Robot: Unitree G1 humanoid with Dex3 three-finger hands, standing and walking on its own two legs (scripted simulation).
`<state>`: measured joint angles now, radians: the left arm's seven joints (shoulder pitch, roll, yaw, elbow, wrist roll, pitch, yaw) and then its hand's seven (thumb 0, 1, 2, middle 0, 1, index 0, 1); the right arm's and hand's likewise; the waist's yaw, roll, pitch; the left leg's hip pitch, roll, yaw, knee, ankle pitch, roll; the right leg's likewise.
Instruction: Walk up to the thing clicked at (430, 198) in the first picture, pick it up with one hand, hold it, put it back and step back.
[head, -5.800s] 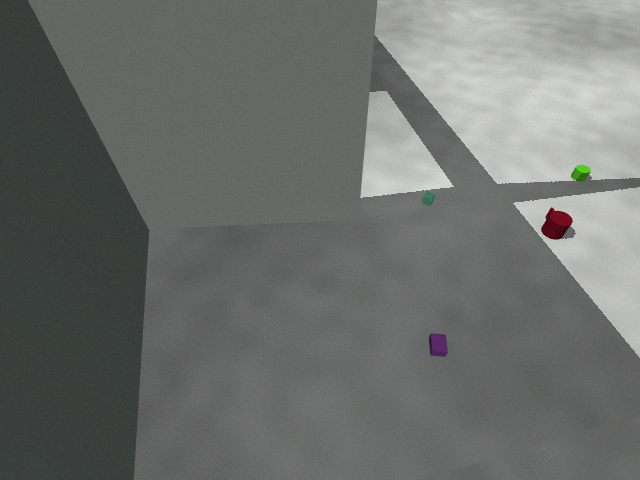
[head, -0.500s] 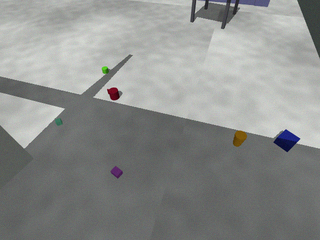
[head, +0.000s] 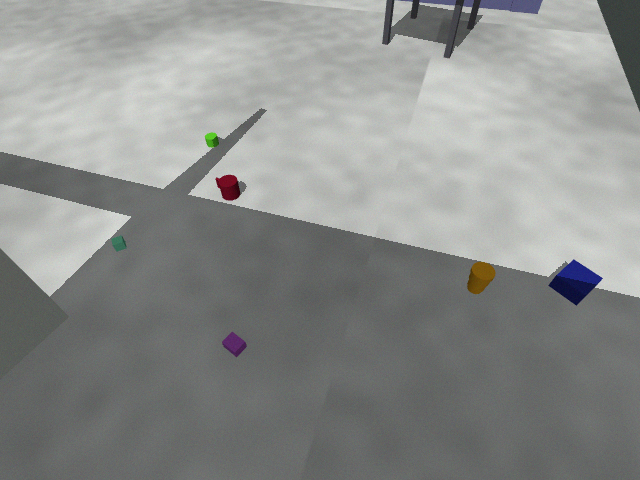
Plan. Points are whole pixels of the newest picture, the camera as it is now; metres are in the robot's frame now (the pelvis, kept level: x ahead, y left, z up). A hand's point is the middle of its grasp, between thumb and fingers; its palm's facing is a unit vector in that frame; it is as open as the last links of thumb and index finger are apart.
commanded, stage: stand
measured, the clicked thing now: (119, 243) +1.14 +0.85 -0.76
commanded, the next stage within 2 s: walk up in 0.12 s
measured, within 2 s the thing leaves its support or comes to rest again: neither
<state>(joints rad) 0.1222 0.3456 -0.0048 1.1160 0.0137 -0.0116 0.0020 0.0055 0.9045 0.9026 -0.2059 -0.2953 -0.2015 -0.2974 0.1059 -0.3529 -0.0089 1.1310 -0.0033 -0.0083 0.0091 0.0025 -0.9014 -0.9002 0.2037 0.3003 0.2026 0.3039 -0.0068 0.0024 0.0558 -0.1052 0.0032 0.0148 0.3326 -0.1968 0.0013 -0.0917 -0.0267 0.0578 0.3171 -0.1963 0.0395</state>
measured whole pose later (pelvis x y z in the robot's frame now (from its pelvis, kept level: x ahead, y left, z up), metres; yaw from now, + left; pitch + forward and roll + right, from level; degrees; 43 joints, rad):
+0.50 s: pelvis +0.07 -0.06 -0.02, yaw -2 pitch -4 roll -1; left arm 0.28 0.40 0.08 0.98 0.04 -0.07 -0.05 0.00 0.90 0.90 -0.21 -0.30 -0.20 -0.30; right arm 0.27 -0.46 -0.09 1.02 -0.02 0.01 0.05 0.01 -0.90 -0.90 0.20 0.30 0.20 0.30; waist 0.01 0.09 0.06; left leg -0.34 0.01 -0.08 1.03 -0.42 0.03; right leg -0.20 0.00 -0.07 0.53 -0.26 -0.02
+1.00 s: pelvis +0.28 -0.02 -0.01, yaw -2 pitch -3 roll +0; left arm 0.29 0.43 0.04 0.90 0.01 -0.05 -0.05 0.01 0.91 0.90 -0.21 -0.30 -0.20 -0.30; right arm 0.26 -0.38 -0.05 0.84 -0.01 -0.07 0.06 0.00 -0.90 -0.90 0.21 0.30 0.20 0.30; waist -0.01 -0.05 0.08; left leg -0.23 0.04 0.10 0.51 -0.24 0.03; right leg -0.44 -0.05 0.02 1.00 -0.36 -0.02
